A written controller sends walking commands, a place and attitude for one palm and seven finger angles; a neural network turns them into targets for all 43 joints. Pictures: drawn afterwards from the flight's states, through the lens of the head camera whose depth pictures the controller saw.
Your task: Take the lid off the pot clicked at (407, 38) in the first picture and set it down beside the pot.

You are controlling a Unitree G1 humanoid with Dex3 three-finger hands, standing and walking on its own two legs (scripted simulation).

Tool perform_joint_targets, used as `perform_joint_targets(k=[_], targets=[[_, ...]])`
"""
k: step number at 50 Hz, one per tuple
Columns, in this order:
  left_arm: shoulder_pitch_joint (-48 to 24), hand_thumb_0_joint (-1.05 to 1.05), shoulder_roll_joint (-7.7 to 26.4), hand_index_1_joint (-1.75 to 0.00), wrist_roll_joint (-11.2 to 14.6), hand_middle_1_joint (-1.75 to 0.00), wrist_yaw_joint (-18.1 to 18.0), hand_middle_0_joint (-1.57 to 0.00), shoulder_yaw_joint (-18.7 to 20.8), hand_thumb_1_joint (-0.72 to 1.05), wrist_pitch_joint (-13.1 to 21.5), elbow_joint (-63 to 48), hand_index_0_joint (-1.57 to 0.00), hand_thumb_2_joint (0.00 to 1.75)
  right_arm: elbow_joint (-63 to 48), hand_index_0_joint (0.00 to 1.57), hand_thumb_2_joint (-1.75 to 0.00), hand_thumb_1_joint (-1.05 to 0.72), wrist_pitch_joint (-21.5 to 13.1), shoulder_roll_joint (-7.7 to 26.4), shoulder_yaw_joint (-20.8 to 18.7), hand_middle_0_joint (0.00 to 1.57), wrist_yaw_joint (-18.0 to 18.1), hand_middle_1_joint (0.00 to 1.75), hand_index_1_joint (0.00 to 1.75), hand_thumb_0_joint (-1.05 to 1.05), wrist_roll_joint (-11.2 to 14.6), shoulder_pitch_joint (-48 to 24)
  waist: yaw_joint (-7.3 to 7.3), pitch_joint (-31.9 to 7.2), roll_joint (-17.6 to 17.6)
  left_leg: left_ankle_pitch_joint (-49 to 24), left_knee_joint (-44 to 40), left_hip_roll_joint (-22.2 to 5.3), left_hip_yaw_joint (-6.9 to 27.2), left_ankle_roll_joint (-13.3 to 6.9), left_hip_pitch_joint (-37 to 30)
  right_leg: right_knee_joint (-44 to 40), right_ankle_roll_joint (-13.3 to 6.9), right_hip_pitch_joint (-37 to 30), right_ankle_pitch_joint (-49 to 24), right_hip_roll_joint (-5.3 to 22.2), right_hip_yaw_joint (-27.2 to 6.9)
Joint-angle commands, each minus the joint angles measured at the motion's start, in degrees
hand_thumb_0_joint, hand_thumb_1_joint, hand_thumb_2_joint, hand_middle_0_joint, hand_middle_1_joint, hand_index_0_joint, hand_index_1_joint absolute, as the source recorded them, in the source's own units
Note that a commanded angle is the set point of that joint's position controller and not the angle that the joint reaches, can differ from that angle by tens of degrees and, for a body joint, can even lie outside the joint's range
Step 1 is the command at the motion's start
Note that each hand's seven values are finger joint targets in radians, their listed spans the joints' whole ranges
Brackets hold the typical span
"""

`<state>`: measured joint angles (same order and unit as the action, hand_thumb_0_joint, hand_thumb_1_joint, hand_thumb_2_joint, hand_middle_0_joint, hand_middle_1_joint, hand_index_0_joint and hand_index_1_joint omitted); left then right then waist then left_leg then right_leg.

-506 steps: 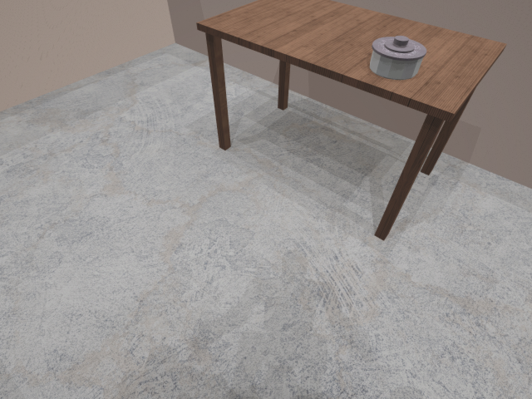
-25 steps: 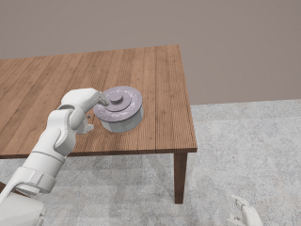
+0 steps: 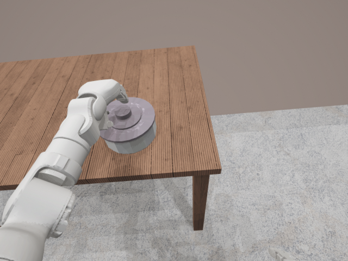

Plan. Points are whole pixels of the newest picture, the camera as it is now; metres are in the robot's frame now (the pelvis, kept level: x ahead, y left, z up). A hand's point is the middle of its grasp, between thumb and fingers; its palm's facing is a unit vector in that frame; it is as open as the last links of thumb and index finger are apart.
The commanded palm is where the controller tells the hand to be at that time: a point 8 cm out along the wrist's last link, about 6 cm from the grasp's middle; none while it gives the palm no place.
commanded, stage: move the open hand above the knob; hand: left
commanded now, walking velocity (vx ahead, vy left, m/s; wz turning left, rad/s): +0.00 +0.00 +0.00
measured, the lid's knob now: (123, 112) +0.51 +0.15 +0.04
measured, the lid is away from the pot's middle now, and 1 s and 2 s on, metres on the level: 0.00 0.00 0.00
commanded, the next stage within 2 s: lower the open fingers around the knob in 1.00 s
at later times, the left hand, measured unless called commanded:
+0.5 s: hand (114, 101) +0.49 +0.16 +0.11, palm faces -0.34 -0.06 -0.94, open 10.2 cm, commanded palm +0.49 +0.16 +0.18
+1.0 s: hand (112, 101) +0.48 +0.16 +0.12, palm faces -0.31 -0.06 -0.95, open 10.2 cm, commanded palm +0.47 +0.16 +0.18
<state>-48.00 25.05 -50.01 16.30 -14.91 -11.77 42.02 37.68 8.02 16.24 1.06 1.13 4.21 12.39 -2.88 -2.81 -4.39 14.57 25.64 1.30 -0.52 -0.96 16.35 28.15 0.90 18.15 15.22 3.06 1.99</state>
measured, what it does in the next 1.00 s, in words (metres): stands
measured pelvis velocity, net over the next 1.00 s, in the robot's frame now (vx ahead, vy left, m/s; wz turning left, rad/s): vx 0.01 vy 0.01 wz -0.02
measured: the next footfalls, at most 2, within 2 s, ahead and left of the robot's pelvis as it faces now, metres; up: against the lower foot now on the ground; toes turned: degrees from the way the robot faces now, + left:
none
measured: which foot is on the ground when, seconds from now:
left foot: down 0.00-1.00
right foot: down 0.00-1.00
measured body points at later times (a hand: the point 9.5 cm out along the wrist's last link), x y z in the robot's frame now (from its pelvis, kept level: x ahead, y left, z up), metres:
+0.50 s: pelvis +0.01 +0.01 +0.00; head +0.05 -0.02 +0.45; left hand +0.50 +0.16 +0.16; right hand +0.06 -0.25 -0.14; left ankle -0.02 +0.11 -0.74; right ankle -0.01 -0.13 -0.74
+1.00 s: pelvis +0.01 +0.01 +0.00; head +0.05 -0.02 +0.45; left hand +0.49 +0.16 +0.17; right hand +0.09 -0.25 -0.14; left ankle -0.02 +0.11 -0.74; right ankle -0.01 -0.13 -0.74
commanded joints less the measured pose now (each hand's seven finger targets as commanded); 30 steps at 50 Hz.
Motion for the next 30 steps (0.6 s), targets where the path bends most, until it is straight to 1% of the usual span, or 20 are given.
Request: perform_joint_targets(k=[1, 2, 5, 6, 8, 9, 10, 11, 13, 15, 16, 18, 19, 22, 23, 24, 25, 27, 29, 30], targets=[[-28.38, 0.00, 12.98, -0.08, -1.37, -0.08, -2.50, -0.82, 5.68, -0.28, 0.00, -6.13, -0.82, 1.38, -6.28, 0.20, -0.90, -0.90, -1.76, 6.42, -2.39, 0.20, -0.18, 0.30, 0.30, 0.00, 0.15, -2.27, -0.37, -19.59, 6.73, -21.32, -0.67, 1.04, 0.50, -2.68, -7.05, -1.35, -2.59, -7.98, -22.29, -2.75, 0.66], [-31.04, 0.00, 12.20, -0.08, -1.12, -0.08, -2.52, -0.82, 4.66, -0.28, 0.14, -7.76, -0.82, 1.38, -6.35, 0.20, -0.90, -0.90, -1.80, 6.36, -2.47, 0.20, -0.15, 0.30, 0.30, 0.00, 0.08, -1.91, -0.69, -20.59, 6.43, -20.93, -0.80, 1.16, 0.51, -2.74, -7.22, -1.43, -2.47, -8.34, -22.39, -2.66, 0.61], [-34.79, 0.00, 14.10, -0.08, -1.36, -0.08, -2.99, -0.82, 6.12, -0.28, 0.92, -8.23, -0.82, 1.38, -5.67, 0.20, -0.90, -0.90, -2.29, 6.41, -2.74, 0.20, 0.15, 0.30, 0.30, 0.00, -0.16, -0.50, -0.98, -23.11, 4.48, -22.96, -0.28, 1.09, 0.78, -2.96, -8.89, -1.26, -2.61, -8.39, -23.47, -2.81, 0.38], [-33.30, 0.00, 14.91, -0.08, -1.94, -0.08, -3.20, -0.82, 6.99, -0.28, 0.76, -4.82, -0.82, 1.38, -5.23, 0.20, -0.90, -0.90, -2.31, 6.49, -2.64, 0.20, 0.21, 0.30, 0.30, 0.00, -0.14, -0.08, -0.76, -22.91, 5.38, -23.50, -0.37, 1.09, 0.93, -2.90, -8.40, -1.15, -2.66, -8.31, -23.41, -2.94, 0.42], [-34.87, 0.00, 10.20, -0.08, -1.80, -0.08, -3.17, -0.82, 3.19, -0.28, 0.52, -3.90, -0.82, 1.38, -4.89, 0.20, -0.90, -0.90, -2.35, 6.10, -2.77, 0.20, 0.10, 0.30, 0.30, 0.00, -0.10, 0.25, -1.58, -22.40, 4.85, -23.56, -0.17, 1.06, 0.57, -2.84, -9.07, -1.41, -2.52, -6.36, -23.06, -2.99, 0.56], [-34.91, 0.00, 11.60, -0.08, -1.61, -0.08, -3.33, -0.82, 4.98, -0.28, 0.56, -2.84, -0.82, 1.38, -4.45, 0.20, -0.90, -0.90, -2.43, 6.49, -2.94, 0.20, 0.12, 0.30, 0.30, 0.00, -0.18, 0.92, -1.49, -22.51, 5.35, -24.50, -0.04, 0.81, 0.81, -2.85, -8.70, -1.45, -2.64, -6.38, -23.44, -3.09, 0.70], [-34.68, 0.00, 11.79, -0.08, -1.65, -0.08, -3.48, -0.82, 4.79, -0.28, 0.16, 0.12, -0.82, 1.38, -3.91, 0.20, -0.90, -0.90, -2.23, 6.73, -2.87, 0.20, 0.19, 0.30, 0.30, 0.00, -0.20, 1.34, -1.80, -20.96, 5.38, -22.52, -0.17, 0.82, 0.49, -2.73, -7.70, -1.50, -2.57, -5.74, -22.37, -3.12, 0.63], [-37.20, 0.00, 12.27, -0.08, -1.66, -0.08, -3.63, -0.82, 4.88, -0.28, 0.22, -0.35, -0.82, 1.38, -3.65, 0.20, -0.90, -0.90, -2.29, 6.75, -2.76, 0.20, 0.22, 0.30, 0.30, 0.00, -0.20, 1.75, -1.94, -21.41, 5.95, -21.63, -0.59, 0.94, 0.53, -2.70, -7.27, -1.59, -2.51, -6.06, -22.30, -3.08, 0.67], [-39.06, 0.00, 11.03, -0.08, -1.84, -0.08, -3.70, -0.82, 3.65, -0.28, 0.07, 1.54, -0.82, 1.38, -3.35, 0.20, -0.90, -0.90, -2.59, 6.66, -2.78, 0.20, 0.53, 0.30, 0.30, 0.00, -0.15, 2.05, -2.58, -21.53, 6.54, -21.00, -0.40, 1.02, 0.39, -2.88, -7.17, -1.68, -2.48, -5.33, -22.25, -3.15, 0.45], [-42.74, 0.00, 11.91, -0.08, -1.94, -0.08, -3.92, -0.82, 4.23, -0.28, 0.86, -0.09, -0.82, 1.38, -2.89, 0.20, -0.90, -0.90, -3.11, 6.81, -3.05, 0.20, 0.75, 0.30, 0.30, 0.00, -0.36, 3.16, -3.04, -24.39, 4.64, -23.22, 0.14, 0.72, 0.67, -2.84, -9.15, -1.29, -2.53, -5.02, -23.17, -3.20, 0.27], [-42.25, 0.00, 12.98, -0.08, -2.36, -0.08, -4.12, -0.82, 5.16, -0.28, 1.02, 0.51, -0.82, 1.38, -3.02, 0.20, -0.90, -0.90, -3.35, 6.73, -3.00, 0.20, 0.78, 0.30, 0.30, 0.00, -0.48, 3.35, -2.57, -25.67, 4.17, -24.30, 0.22, 0.68, 0.91, -2.78, -9.75, -1.13, -2.55, -5.31, -23.34, -3.19, 0.26], [-38.86, 0.00, 11.37, -0.08, -2.72, -0.08, -4.01, -0.82, 4.40, -0.28, 0.52, 4.66, -0.82, 1.38, -2.77, 0.20, -0.90, -0.90, -3.18, 6.69, -2.89, 0.20, 0.65, 0.30, 0.30, 0.00, -0.57, 3.65, -2.44, -23.69, 5.36, -24.73, 0.17, 0.67, 0.60, -2.69, -8.21, -1.18, -2.52, -4.97, -23.65, -3.21, 0.42], [-36.84, 0.00, 13.12, -0.08, -2.52, -0.08, -4.04, -0.82, 6.57, -0.28, 0.51, 5.90, -0.82, 1.38, -2.80, 0.20, -0.90, -0.90, -3.09, 6.94, -2.92, 0.20, 0.66, 0.30, 0.30, 0.00, -0.58, 3.78, -1.89, -23.89, 6.08, -25.83, 0.14, 0.47, 0.62, -2.76, -7.28, -1.29, -2.58, -5.89, -24.49, -3.21, 0.28], [-38.94, 0.00, 11.38, -0.08, -2.97, -0.08, -3.92, -0.82, 3.91, -0.28, -0.26, 8.09, -0.82, 1.38, -2.74, 0.20, -0.90, -0.90, -2.69, 7.00, -2.77, 0.20, 0.78, 0.30, 0.30, 0.00, -0.31, 3.73, -3.03, -21.13, 6.84, -20.75, -0.40, 0.53, -0.28, -2.81, -5.57, -1.85, -2.34, -4.31, -21.99, -3.24, 0.26], [-41.18, 0.00, 12.02, -0.08, -2.87, -0.08, -3.89, -0.82, 3.94, -0.28, -0.09, 6.65, -0.82, 1.38, -2.76, 0.20, -0.90, -0.90, -2.84, 7.12, -2.72, 0.20, 0.92, 0.30, 0.30, 0.00, -0.24, 3.87, -3.23, -21.43, 6.36, -19.48, -0.70, 0.62, -0.23, -2.83, -5.47, -2.01, -2.35, -4.41, -21.44, -3.22, 0.14], [-42.60, 0.00, 13.93, -0.08, -2.63, -0.08, -3.88, -0.82, 5.78, -0.28, 0.65, 5.24, -0.82, 1.38, -2.91, 0.20, -0.90, -0.90, -3.17, 7.22, -2.85, 0.20, 1.22, 0.30, 0.30, 0.00, -0.33, 3.93, -3.02, -23.23, 5.79, -21.17, -0.47, 0.53, 0.17, -2.95, -6.16, -1.86, -2.52, -5.16, -22.29, -3.17, 0.00], [-45.62, 0.00, 14.35, -0.08, -2.59, -0.08, -3.97, -0.82, 5.49, -0.28, 1.50, 1.69, -0.82, 1.38, -3.31, 0.20, -0.90, -0.90, -3.59, 7.01, -2.85, 0.20, 1.32, 0.30, 0.30, 0.00, -0.41, 4.13, -3.22, -25.95, 3.55, -22.60, -0.26, 0.55, 0.35, -2.90, -8.37, -1.51, -2.45, -5.62, -23.15, -3.10, -0.22], [-44.69, 0.00, 14.86, -0.08, -3.20, -0.08, -4.31, -0.82, 6.19, -0.28, 2.10, 1.79, -0.82, 1.38, -3.00, 0.20, -0.90, -0.90, -4.21, 6.65, -3.09, 0.20, 1.40, 0.30, 0.30, 0.00, -0.68, 4.95, -3.06, -27.63, 3.07, -25.75, 0.42, 0.33, 0.68, -3.00, -10.59, -1.48, -2.40, -5.25, -24.06, -3.20, -0.15], [-39.99, 0.00, 15.44, -0.08, -3.23, -0.08, -4.32, -0.82, 7.54, -0.28, 1.69, 5.56, -0.82, 1.38, -2.67, 0.20, -0.90, -0.90, -3.95, 7.00, -3.05, 0.20, 1.41, 0.30, 0.30, 0.00, -0.82, 5.37, -2.42, -26.38, 4.77, -27.08, 0.36, 0.27, 0.35, -2.98, -8.56, -1.60, -2.43, -5.96, -25.42, -3.29, -0.04], [-39.40, 0.00, 14.65, -0.08, -3.18, -0.08, -4.28, -0.82, 6.70, -0.28, 1.48, 5.76, -0.82, 1.38, -2.80, 0.20, -0.90, -0.90, -3.77, 6.94, -3.02, 0.20, 1.22, 0.30, 0.30, 0.00, -0.73, 5.08, -2.43, -25.48, 5.40, -26.52, 0.27, 0.26, 0.17, -2.90, -7.96, -1.57, -2.27, -6.10, -25.34, -3.22, 0.06]])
